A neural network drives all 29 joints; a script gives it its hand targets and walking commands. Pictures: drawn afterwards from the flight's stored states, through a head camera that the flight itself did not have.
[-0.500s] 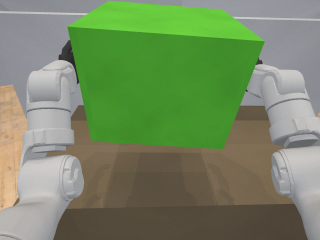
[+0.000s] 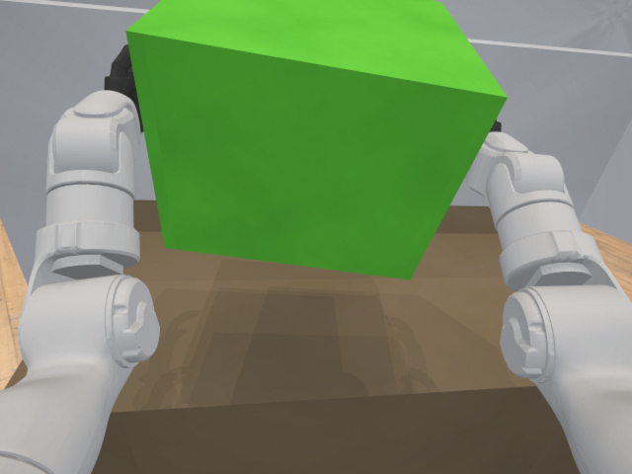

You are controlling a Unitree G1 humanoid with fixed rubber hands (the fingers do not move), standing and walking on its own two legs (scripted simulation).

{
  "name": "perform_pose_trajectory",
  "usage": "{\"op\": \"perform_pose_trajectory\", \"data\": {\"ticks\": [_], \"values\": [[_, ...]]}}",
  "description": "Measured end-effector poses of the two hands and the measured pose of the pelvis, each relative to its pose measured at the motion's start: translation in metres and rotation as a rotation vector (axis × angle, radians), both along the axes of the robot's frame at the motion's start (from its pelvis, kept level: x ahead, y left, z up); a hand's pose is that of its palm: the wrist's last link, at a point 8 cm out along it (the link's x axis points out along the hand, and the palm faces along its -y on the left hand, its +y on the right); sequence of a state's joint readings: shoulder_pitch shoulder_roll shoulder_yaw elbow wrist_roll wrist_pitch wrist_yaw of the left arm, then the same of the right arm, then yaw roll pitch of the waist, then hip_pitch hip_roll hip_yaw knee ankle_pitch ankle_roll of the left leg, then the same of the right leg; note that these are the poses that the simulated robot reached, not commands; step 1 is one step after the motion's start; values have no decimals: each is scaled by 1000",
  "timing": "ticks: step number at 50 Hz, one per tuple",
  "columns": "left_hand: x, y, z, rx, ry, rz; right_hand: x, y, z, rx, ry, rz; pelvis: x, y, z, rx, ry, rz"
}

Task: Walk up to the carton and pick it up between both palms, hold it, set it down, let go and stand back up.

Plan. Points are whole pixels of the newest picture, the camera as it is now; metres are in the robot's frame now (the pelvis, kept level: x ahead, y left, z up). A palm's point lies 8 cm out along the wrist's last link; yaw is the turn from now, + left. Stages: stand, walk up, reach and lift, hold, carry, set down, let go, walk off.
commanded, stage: set down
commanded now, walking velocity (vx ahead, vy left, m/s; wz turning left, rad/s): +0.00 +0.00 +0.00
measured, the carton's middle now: (310, 118) +0.44 +0.00 +0.33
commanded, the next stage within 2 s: none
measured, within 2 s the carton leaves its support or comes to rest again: neither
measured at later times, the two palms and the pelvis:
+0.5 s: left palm (132, 155) +0.41 +0.22 +0.28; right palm (437, 205) +0.39 -0.18 +0.23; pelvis +0.01 +0.01 +0.00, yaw +1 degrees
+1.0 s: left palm (158, 163) +0.44 +0.20 +0.25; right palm (443, 227) +0.39 -0.20 +0.20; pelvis +0.02 +0.01 +0.00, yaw +1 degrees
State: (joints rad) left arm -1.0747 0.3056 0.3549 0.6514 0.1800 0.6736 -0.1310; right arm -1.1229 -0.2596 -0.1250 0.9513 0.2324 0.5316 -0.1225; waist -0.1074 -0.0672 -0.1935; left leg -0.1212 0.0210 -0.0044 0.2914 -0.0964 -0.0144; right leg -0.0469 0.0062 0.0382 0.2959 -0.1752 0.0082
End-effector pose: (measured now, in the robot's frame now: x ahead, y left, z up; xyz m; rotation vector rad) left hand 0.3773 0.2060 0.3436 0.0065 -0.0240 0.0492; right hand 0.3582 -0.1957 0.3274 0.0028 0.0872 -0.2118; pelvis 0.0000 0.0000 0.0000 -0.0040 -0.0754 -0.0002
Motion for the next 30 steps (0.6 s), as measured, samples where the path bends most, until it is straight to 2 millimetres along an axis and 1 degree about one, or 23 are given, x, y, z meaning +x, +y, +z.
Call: {"op": "perform_pose_trajectory", "data": {"ticks": [4, 7, 13, 20, 22, 30], "values": [[2, 3, -4, 25, -23, 4, 4, 3, -13, 10, -25, 4, 0, 5, 0, 1, -5, 7], [6, 6, -11, 32, -21, 6, 8, 6, -25, 8, -24, 6, 0, 8, 0, 1, -15, 14], [15, 13, -34, 42, 11, 9, 18, 15, -56, 7, 4, 12, 0, 12, 0, 1, -14, 10], [26, 17, -59, 40, 24, 5, 27, 19, -82, 20, 12, 4, 2, 13, 0, -3, -8, 23], [29, 16, -64, 42, 23, 0, 28, 18, -87, 27, 9, -1, 4, 13, 1, -4, -4, 23], [43, 6, -74, 51, 24, -25, 31, 9, -101, 40, 4, -28, 12, 14, 1, -3, -3, 19]]}}
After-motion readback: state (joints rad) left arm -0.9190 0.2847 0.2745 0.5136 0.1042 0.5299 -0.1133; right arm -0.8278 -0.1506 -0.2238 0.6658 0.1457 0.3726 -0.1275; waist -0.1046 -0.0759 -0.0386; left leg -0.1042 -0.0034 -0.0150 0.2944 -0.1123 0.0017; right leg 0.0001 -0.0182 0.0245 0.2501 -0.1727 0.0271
